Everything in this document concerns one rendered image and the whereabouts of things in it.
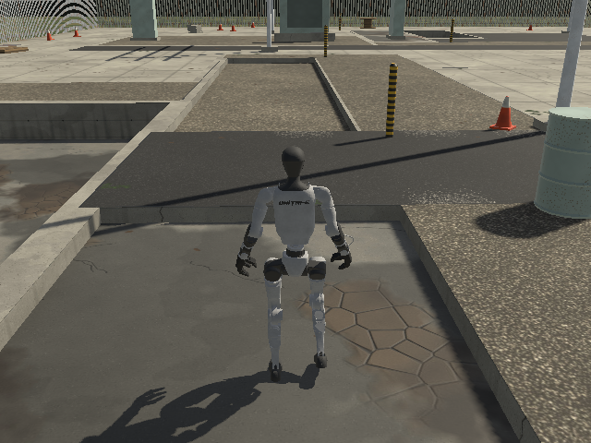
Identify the humanoid robot head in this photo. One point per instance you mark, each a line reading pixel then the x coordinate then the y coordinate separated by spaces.
pixel 293 161

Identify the humanoid robot torso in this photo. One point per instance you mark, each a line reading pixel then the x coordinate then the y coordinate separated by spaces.
pixel 294 213

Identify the left robot upper arm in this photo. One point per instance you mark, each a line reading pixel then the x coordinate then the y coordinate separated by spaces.
pixel 265 196

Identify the right robot upper arm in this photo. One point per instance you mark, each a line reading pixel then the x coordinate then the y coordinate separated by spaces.
pixel 323 195

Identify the robot left forearm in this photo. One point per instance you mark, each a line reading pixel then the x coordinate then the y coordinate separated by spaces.
pixel 247 245

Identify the robot right hand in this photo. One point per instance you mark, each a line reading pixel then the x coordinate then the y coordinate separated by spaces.
pixel 347 259

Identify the robot right forearm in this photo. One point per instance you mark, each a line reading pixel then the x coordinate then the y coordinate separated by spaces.
pixel 340 242

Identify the robot left hand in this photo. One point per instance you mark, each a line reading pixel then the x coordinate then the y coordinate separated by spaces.
pixel 241 262

